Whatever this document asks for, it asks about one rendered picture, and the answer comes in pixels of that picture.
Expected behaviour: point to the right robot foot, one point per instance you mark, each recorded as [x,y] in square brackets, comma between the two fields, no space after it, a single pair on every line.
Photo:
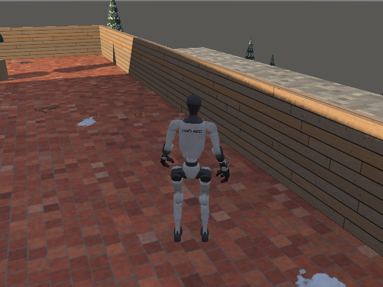
[204,236]

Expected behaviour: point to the robot foot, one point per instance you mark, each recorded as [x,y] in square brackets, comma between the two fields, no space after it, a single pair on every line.
[177,237]
[204,236]

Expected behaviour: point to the robot right forearm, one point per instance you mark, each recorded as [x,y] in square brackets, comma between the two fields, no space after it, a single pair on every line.
[221,160]

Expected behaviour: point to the robot left upper arm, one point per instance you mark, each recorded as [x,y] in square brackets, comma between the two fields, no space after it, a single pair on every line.
[174,125]

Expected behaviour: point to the right robot hand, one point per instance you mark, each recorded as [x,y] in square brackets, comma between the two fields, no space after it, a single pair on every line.
[225,173]

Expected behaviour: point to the left robot foot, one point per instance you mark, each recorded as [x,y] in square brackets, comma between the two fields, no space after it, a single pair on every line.
[177,237]

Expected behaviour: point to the robot right upper arm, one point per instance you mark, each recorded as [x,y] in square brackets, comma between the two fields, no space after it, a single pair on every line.
[211,127]

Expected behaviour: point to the robot left forearm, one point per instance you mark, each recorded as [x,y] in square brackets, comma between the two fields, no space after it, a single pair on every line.
[165,154]

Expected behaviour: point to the left robot hand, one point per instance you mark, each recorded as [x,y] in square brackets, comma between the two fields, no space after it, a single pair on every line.
[165,164]

